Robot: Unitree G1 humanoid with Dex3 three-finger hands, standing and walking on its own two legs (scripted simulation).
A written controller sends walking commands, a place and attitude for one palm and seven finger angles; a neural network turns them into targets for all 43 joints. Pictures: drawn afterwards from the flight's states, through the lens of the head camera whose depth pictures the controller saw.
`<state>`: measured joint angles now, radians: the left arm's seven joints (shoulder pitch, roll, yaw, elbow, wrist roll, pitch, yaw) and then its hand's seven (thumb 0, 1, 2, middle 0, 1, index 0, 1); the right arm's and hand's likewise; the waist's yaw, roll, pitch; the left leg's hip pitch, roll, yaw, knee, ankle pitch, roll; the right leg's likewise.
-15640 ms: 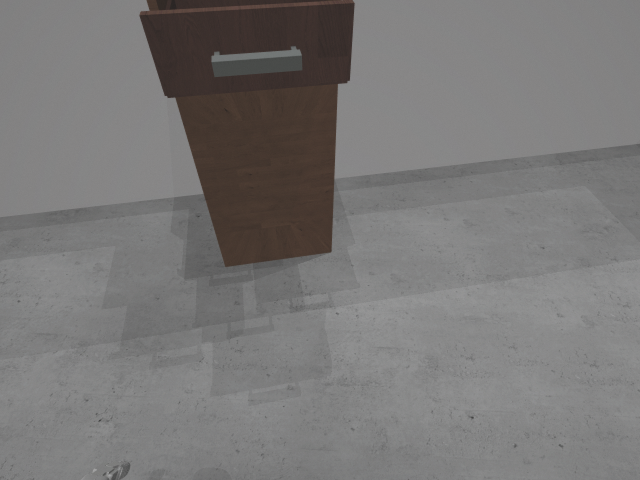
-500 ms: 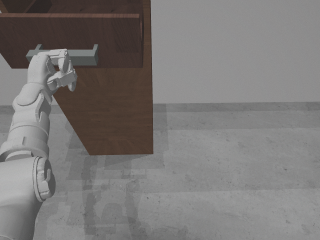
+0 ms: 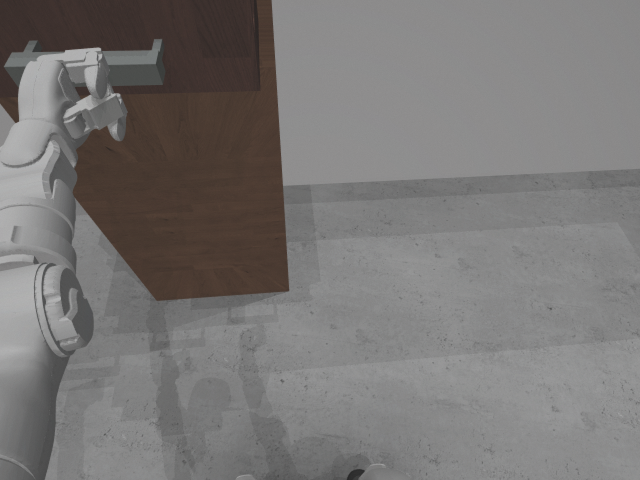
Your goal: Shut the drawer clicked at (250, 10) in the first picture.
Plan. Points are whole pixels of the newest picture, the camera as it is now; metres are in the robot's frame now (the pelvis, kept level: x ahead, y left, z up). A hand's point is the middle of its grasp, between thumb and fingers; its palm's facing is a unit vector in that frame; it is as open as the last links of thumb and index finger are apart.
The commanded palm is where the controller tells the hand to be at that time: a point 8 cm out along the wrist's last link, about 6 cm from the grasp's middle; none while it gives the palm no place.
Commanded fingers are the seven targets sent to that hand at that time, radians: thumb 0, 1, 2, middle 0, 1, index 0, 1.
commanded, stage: push the drawer shut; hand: left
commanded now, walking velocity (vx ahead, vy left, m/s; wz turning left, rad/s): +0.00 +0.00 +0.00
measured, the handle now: (93, 57) +0.60 +0.24 +0.17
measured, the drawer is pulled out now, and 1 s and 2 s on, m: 0.06 0.00 0.00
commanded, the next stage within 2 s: pull the fist back off the drawer in 1.00 s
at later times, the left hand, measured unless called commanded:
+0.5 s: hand (121, 71) +0.57 +0.21 +0.17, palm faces +0.03 -1.00 -0.02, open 3.3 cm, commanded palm +0.57 +0.25 +0.17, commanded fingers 0.00 0.90 0.90 -1.40 -1.60 -1.40 -1.60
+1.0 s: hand (115, 63) +0.58 +0.22 +0.17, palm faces +0.02 -1.00 -0.03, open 3.3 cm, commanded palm +0.62 +0.24 +0.17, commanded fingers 0.00 0.90 0.90 -1.40 -1.60 -1.40 -1.60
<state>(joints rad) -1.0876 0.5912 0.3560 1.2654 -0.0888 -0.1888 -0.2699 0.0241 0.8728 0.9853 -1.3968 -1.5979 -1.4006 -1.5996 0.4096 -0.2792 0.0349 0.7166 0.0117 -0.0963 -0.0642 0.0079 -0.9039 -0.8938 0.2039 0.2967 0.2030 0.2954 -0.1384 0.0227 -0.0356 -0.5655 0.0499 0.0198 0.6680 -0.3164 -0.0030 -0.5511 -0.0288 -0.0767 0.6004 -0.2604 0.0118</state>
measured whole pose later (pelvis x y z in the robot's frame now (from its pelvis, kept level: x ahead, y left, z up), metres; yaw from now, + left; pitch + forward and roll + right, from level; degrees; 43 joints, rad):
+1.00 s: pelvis +0.01 +0.01 -0.01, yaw -1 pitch +20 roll -4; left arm -1.35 0.81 0.36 1.46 -0.01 -0.16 -0.29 0.05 0.74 0.98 -1.40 -1.60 -1.40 -1.60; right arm 0.50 -0.30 0.06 0.72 -0.02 -0.05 -0.06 0.00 -0.90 -0.89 0.20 0.30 0.20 0.30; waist -0.25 0.04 -0.04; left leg -0.74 0.07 0.00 0.74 -0.34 0.00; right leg -0.69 -0.01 -0.09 0.60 -0.25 0.02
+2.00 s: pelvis +0.04 +0.00 +0.00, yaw -3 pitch +16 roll -2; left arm -1.02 0.62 0.45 1.13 -0.07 -0.15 -0.28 0.02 0.90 0.90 -1.40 -1.60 -1.40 -1.60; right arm 0.44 -0.28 0.01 0.64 0.00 0.02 -0.03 0.00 -0.90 -0.89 0.20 0.30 0.20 0.30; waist -0.16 0.04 -0.08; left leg -0.57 0.08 0.05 0.67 -0.37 -0.01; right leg -0.57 0.00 -0.04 0.58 -0.29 0.01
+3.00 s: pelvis +0.01 -0.01 +0.02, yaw -1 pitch -6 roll +0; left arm 0.33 0.30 0.27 -0.27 -0.06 -0.11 0.08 0.02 0.89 0.90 -1.40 -1.60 -1.41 -1.60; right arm 0.20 -0.23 0.01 0.66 -0.01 -0.07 -0.08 0.01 -0.90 -0.89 0.20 0.30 0.20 0.30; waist 0.05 0.08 0.03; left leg -0.05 0.05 0.04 0.38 -0.23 -0.02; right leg -0.06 -0.01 -0.06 0.36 -0.20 0.00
